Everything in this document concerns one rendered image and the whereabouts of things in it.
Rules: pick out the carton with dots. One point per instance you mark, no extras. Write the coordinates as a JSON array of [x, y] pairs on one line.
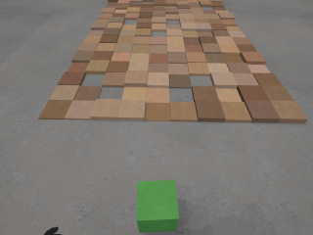
[[157, 206]]

